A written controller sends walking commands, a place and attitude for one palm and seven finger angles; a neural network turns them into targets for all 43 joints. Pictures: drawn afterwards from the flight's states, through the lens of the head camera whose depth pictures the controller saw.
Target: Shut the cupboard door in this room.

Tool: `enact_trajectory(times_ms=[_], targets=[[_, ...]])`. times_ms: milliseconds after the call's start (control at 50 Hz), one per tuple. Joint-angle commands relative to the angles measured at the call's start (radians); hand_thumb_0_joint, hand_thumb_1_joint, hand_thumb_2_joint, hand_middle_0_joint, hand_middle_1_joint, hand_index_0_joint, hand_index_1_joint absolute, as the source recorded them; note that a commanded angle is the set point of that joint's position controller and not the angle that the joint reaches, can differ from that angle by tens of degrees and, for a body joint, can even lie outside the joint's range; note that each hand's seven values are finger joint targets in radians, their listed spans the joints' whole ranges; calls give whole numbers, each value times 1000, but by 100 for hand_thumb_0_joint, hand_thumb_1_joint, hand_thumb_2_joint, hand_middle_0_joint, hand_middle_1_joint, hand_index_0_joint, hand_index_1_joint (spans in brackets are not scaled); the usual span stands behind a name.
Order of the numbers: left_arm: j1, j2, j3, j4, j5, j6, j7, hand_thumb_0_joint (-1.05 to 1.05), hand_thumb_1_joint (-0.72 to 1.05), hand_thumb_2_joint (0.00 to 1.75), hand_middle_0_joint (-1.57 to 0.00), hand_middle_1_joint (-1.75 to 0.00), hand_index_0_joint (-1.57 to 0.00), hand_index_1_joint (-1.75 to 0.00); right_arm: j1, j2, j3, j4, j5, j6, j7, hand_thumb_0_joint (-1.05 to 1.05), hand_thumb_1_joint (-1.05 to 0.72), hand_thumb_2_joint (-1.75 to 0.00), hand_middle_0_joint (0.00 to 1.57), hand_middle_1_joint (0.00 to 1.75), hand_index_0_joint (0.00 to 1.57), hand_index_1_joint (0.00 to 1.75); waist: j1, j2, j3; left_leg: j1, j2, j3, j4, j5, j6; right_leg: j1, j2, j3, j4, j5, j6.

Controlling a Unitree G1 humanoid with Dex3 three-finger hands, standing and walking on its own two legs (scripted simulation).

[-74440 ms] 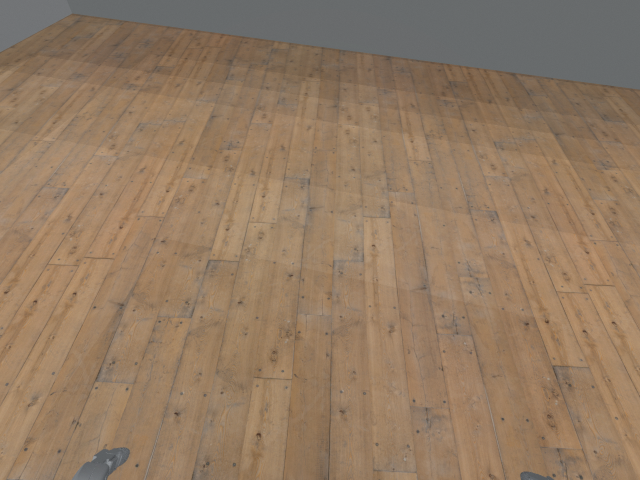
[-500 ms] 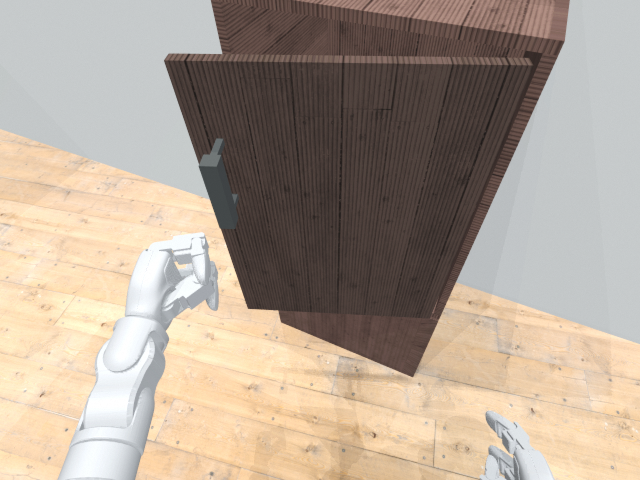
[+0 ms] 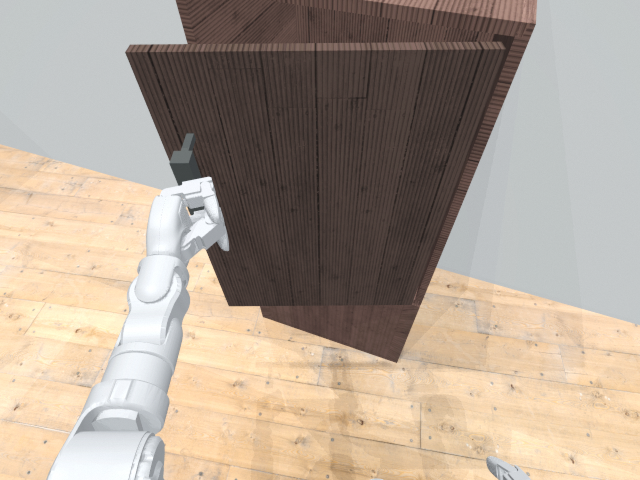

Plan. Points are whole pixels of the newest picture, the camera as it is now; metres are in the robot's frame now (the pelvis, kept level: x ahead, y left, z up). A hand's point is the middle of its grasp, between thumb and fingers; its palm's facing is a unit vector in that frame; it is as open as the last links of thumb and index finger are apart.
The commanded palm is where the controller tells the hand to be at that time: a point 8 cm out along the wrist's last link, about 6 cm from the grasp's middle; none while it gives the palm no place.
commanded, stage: bring the fist close to the handle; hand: left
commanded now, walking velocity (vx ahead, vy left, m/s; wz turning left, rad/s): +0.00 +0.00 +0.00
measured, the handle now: (197, 181) +0.49 +0.18 +0.09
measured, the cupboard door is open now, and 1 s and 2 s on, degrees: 20 10 1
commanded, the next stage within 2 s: push the door shut along its arc in 0.22 s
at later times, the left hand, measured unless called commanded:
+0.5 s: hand (212, 227) +0.41 +0.14 +0.09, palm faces -0.03 -1.00 -0.03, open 3.1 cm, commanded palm +0.39 +0.20 +0.09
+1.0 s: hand (229, 188) +0.48 +0.13 +0.09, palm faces -0.17 -0.99 -0.02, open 3.2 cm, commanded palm +0.47 +0.17 +0.09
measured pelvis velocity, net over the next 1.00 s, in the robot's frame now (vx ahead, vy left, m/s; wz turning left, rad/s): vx -0.01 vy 0.01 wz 0.02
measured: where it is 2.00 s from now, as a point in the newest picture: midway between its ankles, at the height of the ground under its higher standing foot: outside the picture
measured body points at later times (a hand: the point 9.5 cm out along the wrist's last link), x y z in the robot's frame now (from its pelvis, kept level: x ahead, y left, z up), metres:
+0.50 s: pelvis -0.01 +0.00 +0.00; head +0.04 +0.00 +0.45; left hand +0.40 +0.20 +0.09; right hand +0.11 -0.25 -0.11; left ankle +0.00 +0.08 -0.71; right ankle +0.01 -0.08 -0.71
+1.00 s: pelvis -0.01 +0.01 -0.02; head +0.08 +0.02 +0.43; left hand +0.48 +0.19 +0.09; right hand +0.01 -0.26 -0.13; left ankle +0.00 +0.08 -0.71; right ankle +0.01 -0.08 -0.71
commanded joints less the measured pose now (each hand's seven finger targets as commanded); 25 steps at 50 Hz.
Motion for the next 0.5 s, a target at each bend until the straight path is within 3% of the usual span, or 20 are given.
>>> enact_trajectory(times_ms=[0,40,60,80,100,120,160,240,260,280,320,380,420,440,480], targets=[[-295,164,39,-188,-11,-75,-14,0,90,90,-130,-150,-130,-150,-5,-129,-48,-136,8,-24,-1,0,-90,-90,20,30,20,30,21,-83,-305,96,37,-49,-102,287,-25,218,-37,45,-91,357,30],[-286,192,64,-203,-19,-71,-23,0,90,90,-130,-150,-130,-150,-3,-136,-55,-141,10,-19,-5,0,-90,-90,20,30,20,30,29,-79,-309,104,36,-47,-105,281,-22,231,-35,49,-102,351,29],[-289,162,37,-226,-26,-69,-32,0,90,90,-130,-150,-130,-150,-9,-132,-53,-146,13,-20,-5,0,-90,-90,20,30,20,30,23,-56,-311,117,34,-43,-107,284,-20,233,-37,53,-107,362,29],[-287,200,72,-231,-32,-71,-33,0,90,90,-130,-150,-130,-150,-11,-133,-55,-142,16,-18,-7,0,-90,-90,20,30,20,30,28,-55,-300,114,36,-42,-110,268,-22,229,-37,53,-114,341,28],[-318,164,33,-259,-37,-76,-41,0,90,90,-130,-150,-130,-150,-15,-130,-51,-146,15,-18,-9,0,-90,-90,20,30,20,30,15,-42,-308,124,34,-40,-111,257,-19,227,-37,55,-119,331,31],[-331,182,47,-260,-40,-81,-42,0,90,90,-130,-150,-130,-150,-15,-130,-53,-142,16,-20,-12,0,-90,-90,20,30,20,30,13,-66,-298,120,36,-44,-112,238,-18,222,-35,56,-126,310,32],[-356,183,41,-258,-42,-90,-44,0,90,90,-130,-150,-130,-150,-17,-131,-52,-134,17,-23,-18,0,-90,-90,20,30,20,30,5,-56,-275,118,36,-49,-115,209,-17,204,-34,59,-132,275,32],[-380,216,53,-253,-37,-106,-49,0,90,90,-130,-150,-130,-150,-23,-133,-50,-125,17,-24,-25,0,-90,-90,20,30,20,30,3,-23,-299,126,34,-51,-112,179,-16,201,-38,65,-134,234,30],[-400,168,5,-232,-34,-102,-55,0,90,90,-130,-150,-130,-150,-32,-126,-44,-123,20,-26,-23,0,-90,-90,20,30,20,30,-10,4,-278,129,33,-54,-116,159,-19,171,-39,59,-135,213,29],[-423,175,17,-202,-36,-99,-54,0,90,90,-130,-150,-130,-150,-28,-127,-46,-114,20,-27,-25,0,-90,-90,20,30,20,30,-16,-22,-263,127,35,-60,-115,152,-18,154,-37,54,-138,202,30],[-428,152,-10,-168,-38,-88,-63,0,90,90,-130,-150,-130,-150,-31,-131,-44,-117,23,-28,-23,0,-90,-90,20,30,20,30,-20,-16,-244,119,34,-66,-117,125,-20,132,-36,51,-141,169,29],[-548,208,14,-52,-30,-74,-75,0,90,90,-130,-150,-130,-150,-19,-141,-39,-99,25,-20,-31,0,-90,-90,20,30,20,30,-46,-72,-208,77,34,-78,-114,77,-17,103,-39,55,-145,120,33],[-645,212,7,-26,-27,-87,-82,0,90,90,-130,-150,-130,-150,-18,-142,-38,-97,24,-22,-34,0,-90,-90,20,30,20,30,-54,-60,-240,77,32,-83,-110,73,-17,100,-41,57,-133,115,31],[-677,232,26,-28,-27,-97,-83,0,90,90,-130,-150,-130,-150,-11,-145,-40,-94,22,-23,-35,0,-90,-90,20,30,20,30,-48,-21,-281,101,30,-82,-99,97,-18,100,-39,59,-121,138,29],[-710,257,51,-6,-31,-117,-92,0,90,90,-130,-150,-130,-150,-2,-145,-38,-90,19,-28,-33,0,-90,-90,20,30,20,30,-42,-3,-348,126,31,-89,-87,149,-24,113,-38,52,-94,190,24]])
